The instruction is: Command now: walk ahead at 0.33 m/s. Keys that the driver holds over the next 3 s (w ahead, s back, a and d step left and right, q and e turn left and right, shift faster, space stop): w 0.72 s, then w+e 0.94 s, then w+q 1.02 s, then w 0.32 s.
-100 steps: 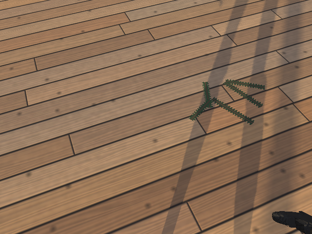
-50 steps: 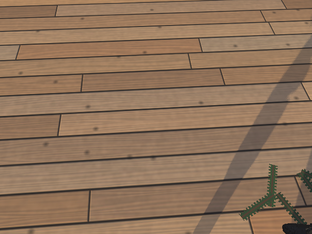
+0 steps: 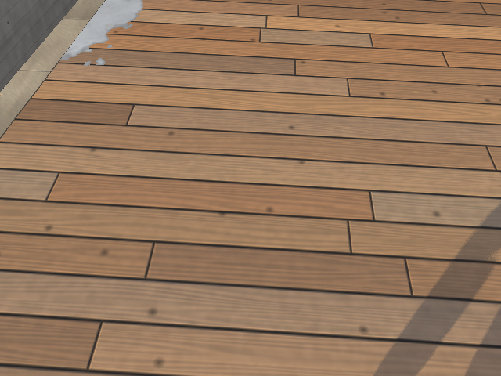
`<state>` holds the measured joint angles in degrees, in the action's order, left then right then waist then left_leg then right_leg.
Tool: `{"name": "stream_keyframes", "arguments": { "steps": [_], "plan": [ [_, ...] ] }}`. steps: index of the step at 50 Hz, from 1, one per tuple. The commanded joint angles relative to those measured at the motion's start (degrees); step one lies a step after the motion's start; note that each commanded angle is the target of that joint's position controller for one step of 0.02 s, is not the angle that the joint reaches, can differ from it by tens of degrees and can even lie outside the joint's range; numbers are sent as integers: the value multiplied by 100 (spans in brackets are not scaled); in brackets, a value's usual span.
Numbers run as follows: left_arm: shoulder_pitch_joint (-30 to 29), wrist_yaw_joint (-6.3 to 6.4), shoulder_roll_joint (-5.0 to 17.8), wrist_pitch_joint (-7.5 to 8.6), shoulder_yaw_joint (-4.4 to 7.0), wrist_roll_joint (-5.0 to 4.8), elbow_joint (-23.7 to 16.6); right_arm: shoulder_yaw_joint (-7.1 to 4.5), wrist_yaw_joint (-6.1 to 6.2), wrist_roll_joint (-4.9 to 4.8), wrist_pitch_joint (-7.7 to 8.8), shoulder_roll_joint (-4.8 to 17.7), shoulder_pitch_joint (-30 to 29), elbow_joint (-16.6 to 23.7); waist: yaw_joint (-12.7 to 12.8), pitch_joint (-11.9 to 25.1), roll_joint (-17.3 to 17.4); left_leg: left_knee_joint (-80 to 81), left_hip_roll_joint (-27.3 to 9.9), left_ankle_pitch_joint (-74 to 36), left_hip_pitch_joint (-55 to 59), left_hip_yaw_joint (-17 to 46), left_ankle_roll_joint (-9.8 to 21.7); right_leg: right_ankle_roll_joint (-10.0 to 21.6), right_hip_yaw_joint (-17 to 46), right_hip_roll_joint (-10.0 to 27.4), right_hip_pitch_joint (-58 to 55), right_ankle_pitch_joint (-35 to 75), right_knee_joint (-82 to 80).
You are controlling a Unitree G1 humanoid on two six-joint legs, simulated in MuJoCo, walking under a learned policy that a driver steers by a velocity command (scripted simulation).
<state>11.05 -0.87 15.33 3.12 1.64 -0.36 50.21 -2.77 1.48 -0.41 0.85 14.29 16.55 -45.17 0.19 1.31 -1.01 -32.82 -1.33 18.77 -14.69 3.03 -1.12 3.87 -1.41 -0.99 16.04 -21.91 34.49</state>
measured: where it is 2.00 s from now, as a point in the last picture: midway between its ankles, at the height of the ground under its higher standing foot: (296, 239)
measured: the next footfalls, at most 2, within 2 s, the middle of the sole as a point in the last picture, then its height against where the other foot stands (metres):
left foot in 0.44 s outside the picture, level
right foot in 1.00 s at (291, 339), level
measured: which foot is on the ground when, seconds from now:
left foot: down 0.00-0.06, up 0.08-0.42, down 0.44-1.00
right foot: down 0.00-0.44, up 0.46-0.98, down 1.00-1.00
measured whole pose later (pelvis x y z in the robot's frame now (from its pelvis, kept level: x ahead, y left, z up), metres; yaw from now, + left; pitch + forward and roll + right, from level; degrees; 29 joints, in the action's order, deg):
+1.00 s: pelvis +0.48 +0.02 -0.01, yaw -6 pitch +2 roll +2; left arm 3.7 -3.4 14.9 3.7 2.0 -1.0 44.2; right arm -3.8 0.7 -0.4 2.9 16.9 20.4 -51.3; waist -3.5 -0.5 -1.2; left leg -17.0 0.2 24.3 6.0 -7.8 -0.7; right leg 4.6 -1.7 1.5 29.8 -3.7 30.5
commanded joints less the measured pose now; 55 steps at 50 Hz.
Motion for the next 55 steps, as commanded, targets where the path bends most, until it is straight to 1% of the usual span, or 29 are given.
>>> {"name": "stream_keyframes", "arguments": {
  "steps": [1,3,4,5,6,8,11,14,16,18,20,21,22,23,24,25,27,29,32,36,40,45,48,50,51,52,53,54,55],
  "plan": [
    [-1,-87,393,264,113,-77,-244,-223,-11,-60,131,934,-227,351,204,-377,1166,1477,-1081,793,0,1677,994,250,-10,66,249,89,-341],
    [498,-107,744,278,225,-58,20,-150,-36,-61,191,657,-671,587,393,-312,310,344,-366,-374,-571,545,545,426,704,483,-634,197,-1036],
    [967,-101,1129,241,345,-98,191,-112,-34,-30,288,480,-746,740,429,-193,-820,-879,195,-506,-1392,-265,214,732,1830,1084,-1521,492,-1502],
    [1368,-103,1249,211,391,-84,217,-132,-25,-16,395,625,-863,823,705,-265,-1287,-1897,296,646,-2648,-276,66,1194,3040,1833,-2378,1184,-1860],
    [1586,-80,1154,218,361,-37,276,-181,-38,-101,467,737,-927,855,704,-366,-977,-2935,141,1442,-3589,-45,95,1456,3432,2224,-2871,1638,-1848],
    [1464,-33,917,232,286,-17,207,-136,-124,-153,514,596,-1024,878,574,-373,-398,-3503,-276,899,-4326,68,264,1289,2818,2123,-3155,2075,-1780],
    [1103,44,651,81,165,-15,146,-75,-290,-102,504,366,-1290,992,384,-548,-453,-2352,-495,1,-3638,-221,193,873,1676,1627,-2280,2426,-2238],
    [841,136,972,41,223,-24,53,56,-417,-74,477,85,-1593,1087,352,-517,-542,-731,-148,-1231,-1878,-599,72,637,739,1105,-1018,2366,-2519],
    [1016,140,1208,88,299,-89,126,-8,-406,-106,430,321,-1649,1135,322,-510,-605,-309,-29,-1706,-1306,-560,100,619,790,1327,-922,2303,-2679],
    [1008,133,1208,100,326,-152,180,-82,-366,-111,399,541,-1572,1142,161,-571,-577,19,-18,-1764,-1140,-452,272,503,742,1505,-1203,2753,-2505],
    [983,134,1203,68,343,-150,203,-230,-307,-53,373,793,-946,958,-256,-170,-503,162,174,-1634,-232,-586,516,295,448,1392,-1371,4229,-1554],
    [1028,138,1096,40,309,-100,198,-353,-265,-59,340,970,-135,693,-626,295,-409,138,277,-1489,813,-671,659,159,255,1163,-1098,4567,-549],
    [1086,143,824,24,203,44,93,-460,-197,-35,295,1273,790,505,-977,947,163,62,-583,-1064,2269,305,940,-39,82,887,-57,3221,1145],
    [1802,121,1,119,-15,30,-26,-486,-222,62,296,1792,977,448,-463,1703,1928,1119,-1987,566,3472,3321,1834,-333,195,-187,1647,-673,3266],
    [1527,66,596,230,110,-126,0,-365,-259,-8,339,1313,864,468,-610,1518,1558,1924,-2020,1724,3173,4291,1823,-257,855,-22,2306,-1034,4046],
    [967,33,944,291,214,-256,-191,-275,-269,-36,390,1067,392,496,-530,601,1183,1969,-1899,1641,2480,3506,1589,-139,738,292,2752,-562,4174],
    [544,74,862,314,224,-111,-268,-210,-307,58,443,861,-258,537,-205,33,552,2079,-1432,141,1124,2185,1402,-93,609,759,2312,348,3607],
    [774,79,702,185,232,-75,-173,-162,-317,103,505,673,-510,505,101,33,659,2356,-1157,-499,527,1547,1372,-130,662,947,1738,692,3212],
    [507,111,542,28,212,-16,-244,-186,-286,59,584,781,-379,330,151,-207,501,2682,-1106,-820,223,1073,1504,-283,584,992,1924,1058,2611],
    [-255,78,489,59,209,46,-457,-216,-185,36,536,931,-41,119,-48,-422,345,2813,-1042,-1121,472,650,1443,-476,533,942,2396,2241,1349],
    [-887,-20,348,115,135,-31,-606,-247,-120,28,504,1069,236,-105,-331,-518,332,2840,-1024,-1301,766,-3,1257,-465,299,756,2185,2992,358],
    [-1468,-190,368,131,103,-100,-971,-283,-109,15,370,1077,531,-401,-526,-673,321,2483,-1371,-1752,1867,-383,1125,-198,303,596,2509,2405,-198],
    [-1230,-275,529,139,169,-74,-1060,-331,-71,-13,261,1216,362,-390,-305,-429,531,1719,-1431,-3734,2227,-630,936,80,-70,291,1934,1572,-295],
    [160,-234,978,120,447,-74,-731,-310,8,12,156,1221,229,-288,406,455,515,-195,-1091,-5416,1813,-1096,623,375,-376,-213,-67,1618,-502],
    [1186,-146,1489,77,631,-76,-557,-212,60,129,180,1067,303,-102,751,1164,-141,-2044,-844,-3912,356,-1211,368,787,1031,673,-1942,1747,-426],
    [1282,-153,1861,78,688,-147,-535,49,-66,234,361,268,843,76,233,1730,-1523,-3863,407,985,-2200,-722,-13,1835,4183,1930,-3816,413,-1117],
    [1386,-141,1294,95,531,-127,-595,-47,-142,20,579,784,328,50,608,1870,-893,-4435,252,1289,-2866,267,115,1725,4645,1965,-4012,-65,-1693],
    [1120,-115,1091,116,477,-73,-639,-109,-189,-160,715,1031,-216,247,646,1111,-662,-4380,-8,767,-3231,264,245,1487,3817,1785,-3442,411,-1761],
    [782,-97,1028,128,457,-53,-737,-87,-161,-117,786,985,-449,301,480,706,-109,-4016,-243,321,-3071,212,290,1355,3217,1568,-2670,988,-1791]
  ]
}}
Over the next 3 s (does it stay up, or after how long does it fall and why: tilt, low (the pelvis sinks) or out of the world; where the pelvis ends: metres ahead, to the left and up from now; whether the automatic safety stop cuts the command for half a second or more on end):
stays up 1.54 -0.26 -0.01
